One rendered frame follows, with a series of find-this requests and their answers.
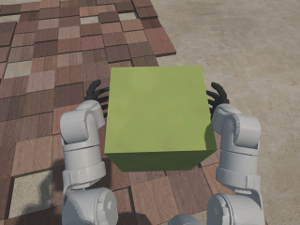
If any robot left hand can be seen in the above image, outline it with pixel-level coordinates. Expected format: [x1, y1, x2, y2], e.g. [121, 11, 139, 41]
[84, 80, 110, 118]

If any robot right hand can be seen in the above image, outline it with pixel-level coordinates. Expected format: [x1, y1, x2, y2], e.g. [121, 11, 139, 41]
[205, 82, 230, 120]

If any left robot upper arm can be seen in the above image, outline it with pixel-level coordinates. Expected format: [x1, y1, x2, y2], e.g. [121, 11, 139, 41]
[62, 187, 119, 225]

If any robot right thigh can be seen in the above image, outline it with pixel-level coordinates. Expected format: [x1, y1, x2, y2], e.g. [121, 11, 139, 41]
[168, 214, 202, 225]

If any carton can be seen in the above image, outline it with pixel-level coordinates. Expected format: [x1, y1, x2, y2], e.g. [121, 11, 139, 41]
[104, 66, 218, 173]

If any robot left forearm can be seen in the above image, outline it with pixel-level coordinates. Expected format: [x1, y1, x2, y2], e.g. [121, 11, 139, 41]
[59, 99, 106, 225]

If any robot right forearm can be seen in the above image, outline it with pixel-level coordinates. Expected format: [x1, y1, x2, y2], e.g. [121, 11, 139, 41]
[212, 103, 265, 225]

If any right robot upper arm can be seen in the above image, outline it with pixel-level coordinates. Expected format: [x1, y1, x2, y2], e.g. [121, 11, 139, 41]
[206, 192, 265, 225]

